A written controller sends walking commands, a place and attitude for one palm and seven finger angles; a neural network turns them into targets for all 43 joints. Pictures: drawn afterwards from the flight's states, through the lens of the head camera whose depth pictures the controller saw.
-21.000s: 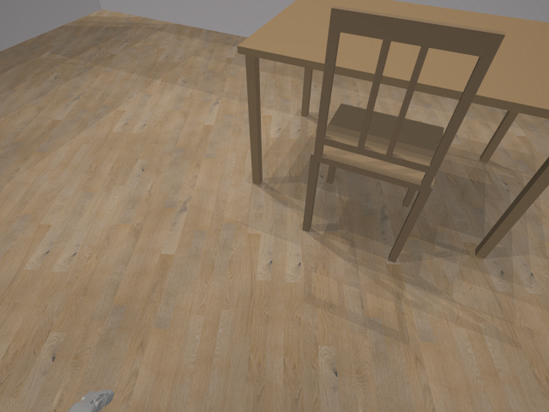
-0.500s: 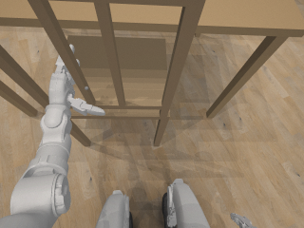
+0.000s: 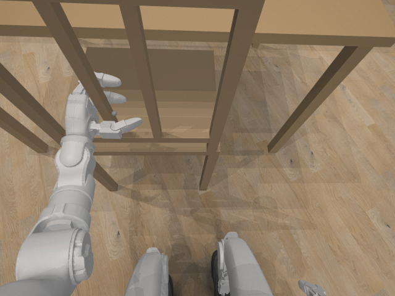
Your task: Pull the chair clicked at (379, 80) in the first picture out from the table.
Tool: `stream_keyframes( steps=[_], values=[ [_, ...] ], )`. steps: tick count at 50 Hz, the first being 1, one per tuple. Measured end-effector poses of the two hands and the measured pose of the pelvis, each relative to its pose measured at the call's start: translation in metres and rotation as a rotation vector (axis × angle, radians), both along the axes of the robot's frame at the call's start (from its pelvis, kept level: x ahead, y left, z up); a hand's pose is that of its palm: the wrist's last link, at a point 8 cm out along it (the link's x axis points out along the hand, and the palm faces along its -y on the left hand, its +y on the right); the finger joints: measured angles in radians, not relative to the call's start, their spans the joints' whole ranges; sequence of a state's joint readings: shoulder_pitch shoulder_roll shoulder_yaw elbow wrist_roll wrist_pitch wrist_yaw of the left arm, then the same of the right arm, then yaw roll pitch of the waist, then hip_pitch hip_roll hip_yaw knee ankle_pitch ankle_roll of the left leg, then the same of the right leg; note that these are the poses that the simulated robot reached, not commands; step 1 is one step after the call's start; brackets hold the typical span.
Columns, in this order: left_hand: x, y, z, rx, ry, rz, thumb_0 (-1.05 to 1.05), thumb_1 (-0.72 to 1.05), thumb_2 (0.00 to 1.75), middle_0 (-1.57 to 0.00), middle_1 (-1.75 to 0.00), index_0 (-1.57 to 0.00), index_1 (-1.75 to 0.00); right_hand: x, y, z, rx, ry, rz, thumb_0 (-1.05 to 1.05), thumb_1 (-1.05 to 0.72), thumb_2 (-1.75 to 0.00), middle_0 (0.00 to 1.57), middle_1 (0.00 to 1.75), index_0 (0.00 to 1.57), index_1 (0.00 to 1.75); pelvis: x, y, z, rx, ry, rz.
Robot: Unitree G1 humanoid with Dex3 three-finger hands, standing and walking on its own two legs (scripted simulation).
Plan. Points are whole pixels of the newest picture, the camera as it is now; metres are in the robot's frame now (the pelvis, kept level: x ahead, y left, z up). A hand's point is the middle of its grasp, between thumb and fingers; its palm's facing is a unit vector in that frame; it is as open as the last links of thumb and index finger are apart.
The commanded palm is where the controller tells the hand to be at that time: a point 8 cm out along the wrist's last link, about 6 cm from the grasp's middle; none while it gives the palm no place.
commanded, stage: hook a spindle and tug to test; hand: left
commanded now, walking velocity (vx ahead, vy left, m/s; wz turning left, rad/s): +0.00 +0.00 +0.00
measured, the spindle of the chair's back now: (94, 90) +0.49 +0.17 +0.07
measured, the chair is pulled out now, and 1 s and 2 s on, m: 0.00 0.03 0.09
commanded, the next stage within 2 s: step backward, pulling the chair out in 0.86 s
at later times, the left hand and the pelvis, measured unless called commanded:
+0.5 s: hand (115, 115) +0.46 +0.14 +0.02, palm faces -0.02 -1.00 -0.04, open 5.0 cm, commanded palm +0.42 +0.18 +0.02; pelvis +0.01 +0.00 +0.01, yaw -1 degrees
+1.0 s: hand (115, 129) +0.43 +0.14 +0.02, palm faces -0.02 -1.00 -0.07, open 5.2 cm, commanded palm +0.41 +0.19 +0.03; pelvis +0.03 +0.00 +0.02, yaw +0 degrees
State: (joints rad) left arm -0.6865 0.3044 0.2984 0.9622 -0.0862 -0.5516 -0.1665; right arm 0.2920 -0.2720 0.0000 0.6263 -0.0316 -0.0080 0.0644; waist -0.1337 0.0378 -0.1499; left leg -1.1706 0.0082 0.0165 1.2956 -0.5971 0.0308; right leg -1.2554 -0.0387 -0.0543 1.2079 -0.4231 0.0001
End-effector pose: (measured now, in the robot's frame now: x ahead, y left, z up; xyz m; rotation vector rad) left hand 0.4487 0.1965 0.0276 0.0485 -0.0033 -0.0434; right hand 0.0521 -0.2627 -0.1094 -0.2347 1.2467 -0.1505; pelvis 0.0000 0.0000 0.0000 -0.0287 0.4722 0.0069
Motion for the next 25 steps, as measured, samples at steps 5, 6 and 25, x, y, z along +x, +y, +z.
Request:
stream_keyframes(
  steps=[5, 6, 25],
  values=[
    [-0.001, 0.001, -0.003, -0.006, 0.03, 0.007, -0.01, 0.26, 0.62, -0.49, -1.39, -0.48, -1.39, 0.0, -0.001, 0.002, -0.003, 0.0, -0.002, 0.01, -0.9, -0.9, 0.2, 0.3, 0.2, 0.3, 0.0, 0.0, 0.001, 0.002, -0.003, -0.001],
    [-0.001, 0.001, -0.004, -0.006, 0.034, 0.007, -0.01, 0.32, 0.65, -0.49, -1.4, -0.48, -1.4, 0.0, -0.001, 0.002, -0.004, -0.001, -0.001, 0.01, -0.9, -0.9, 0.2, 0.3, 0.2, 0.3, 0.0, 0.0, 0.001, 0.002, -0.003, -0.001],
    [-0.005, -0.001, -0.003, -0.008, 0.041, 0.027, 0.01, 0.79, 0.81, -0.47, -1.44, -0.43, -1.45, 0.013, 0.0, 0.006, 0.018, -0.035, -0.014, 0.01, -0.9, -0.9, 0.2, 0.3, 0.2, 0.3, 0.008, -0.001, 0.006, 0.004, -0.002, -0.012]
  ],
)
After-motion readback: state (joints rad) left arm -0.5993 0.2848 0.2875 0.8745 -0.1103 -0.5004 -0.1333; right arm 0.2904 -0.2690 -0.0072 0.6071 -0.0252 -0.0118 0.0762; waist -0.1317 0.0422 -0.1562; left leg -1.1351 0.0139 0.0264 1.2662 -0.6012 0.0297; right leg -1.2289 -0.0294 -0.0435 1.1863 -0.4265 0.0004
